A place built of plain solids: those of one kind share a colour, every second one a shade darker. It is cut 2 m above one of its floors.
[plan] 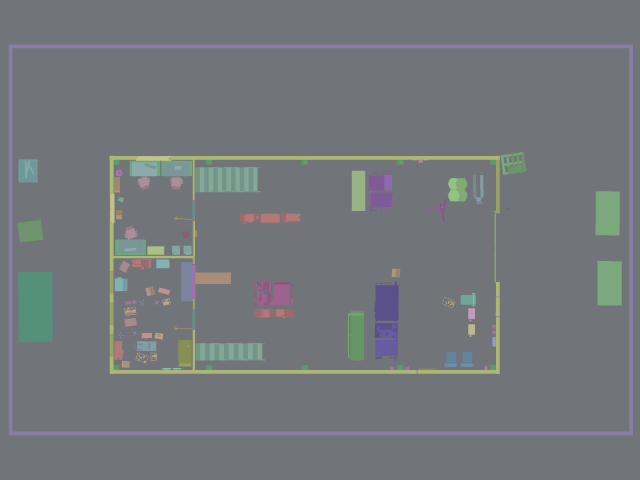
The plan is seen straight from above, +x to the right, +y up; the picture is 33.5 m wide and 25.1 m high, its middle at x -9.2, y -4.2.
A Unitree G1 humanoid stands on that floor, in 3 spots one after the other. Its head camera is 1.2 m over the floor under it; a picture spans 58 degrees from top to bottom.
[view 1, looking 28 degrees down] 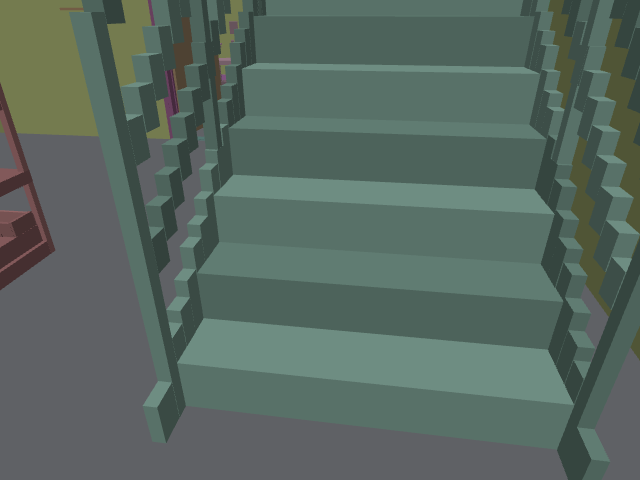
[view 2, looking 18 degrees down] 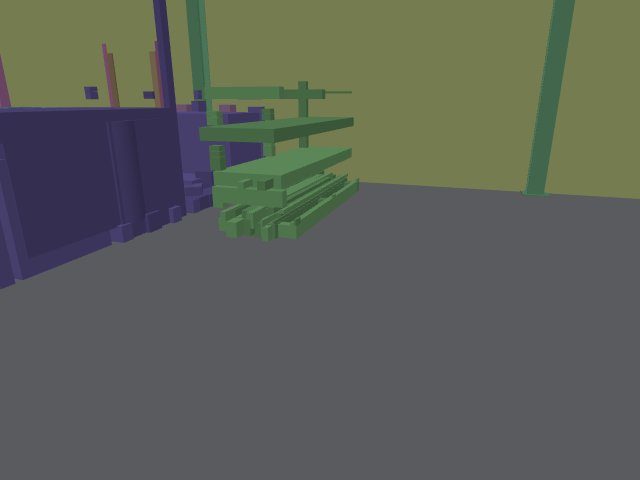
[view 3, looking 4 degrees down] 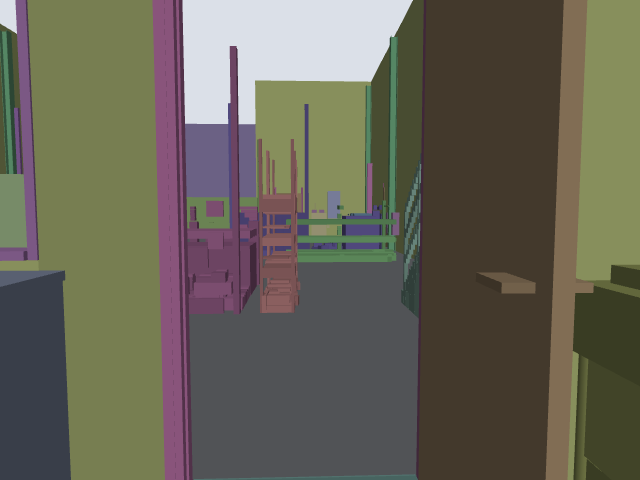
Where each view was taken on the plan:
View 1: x -11.49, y -1.05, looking -172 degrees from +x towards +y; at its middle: stair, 1.64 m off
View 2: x -9.15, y -4.60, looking -71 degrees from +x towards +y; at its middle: ground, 3.88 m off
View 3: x -17.60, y -8.35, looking -2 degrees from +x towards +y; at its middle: bar_rack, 10.04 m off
